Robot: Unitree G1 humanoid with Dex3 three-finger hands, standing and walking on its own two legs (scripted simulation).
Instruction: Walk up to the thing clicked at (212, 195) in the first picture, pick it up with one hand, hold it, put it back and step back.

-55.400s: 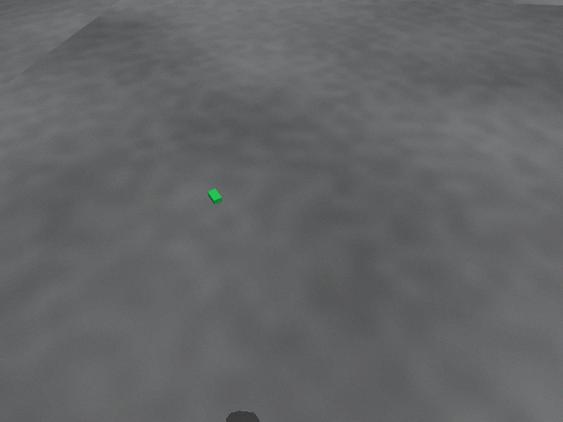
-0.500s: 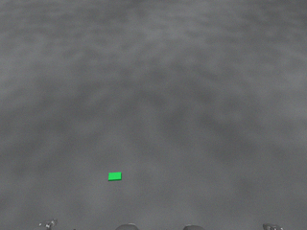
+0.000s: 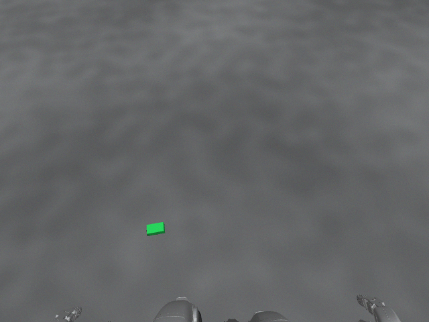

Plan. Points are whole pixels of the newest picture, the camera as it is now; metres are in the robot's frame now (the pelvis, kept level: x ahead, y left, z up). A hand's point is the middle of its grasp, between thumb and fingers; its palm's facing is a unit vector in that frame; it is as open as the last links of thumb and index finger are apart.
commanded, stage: step back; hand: left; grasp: from above
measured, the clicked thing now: (155, 228) +0.54 +0.30 -0.74
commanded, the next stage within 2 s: none
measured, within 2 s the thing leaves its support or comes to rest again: neither
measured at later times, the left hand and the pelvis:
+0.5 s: hand out of the picture -0.03 +0.27 -0.14, palm faces +0.07 -0.93 -0.36, open 7.4 cm; pelvis -0.14 +0.00 +0.01, yaw +5 degrees
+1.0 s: hand out of the picture -0.24 +0.23 -0.11, palm faces +0.01 -0.89 -0.45, open 7.4 cm; pelvis -0.30 -0.04 +0.02, yaw +1 degrees
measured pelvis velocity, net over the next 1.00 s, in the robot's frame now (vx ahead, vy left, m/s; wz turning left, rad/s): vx -0.30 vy -0.04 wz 0.02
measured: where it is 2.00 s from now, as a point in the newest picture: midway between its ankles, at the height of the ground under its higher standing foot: outside the picture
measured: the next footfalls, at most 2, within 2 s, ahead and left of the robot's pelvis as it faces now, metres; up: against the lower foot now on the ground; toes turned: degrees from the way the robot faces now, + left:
left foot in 0.38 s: -0.08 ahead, +0.12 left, +0.00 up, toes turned +2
right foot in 0.78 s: -0.23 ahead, -0.16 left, +0.00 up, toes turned +3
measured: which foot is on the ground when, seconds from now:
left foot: down 0.00-0.00, up 0.02-0.36, down 0.38-0.82, up 0.84-1.00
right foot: down 0.00-0.40, up 0.42-0.76, down 0.78-1.00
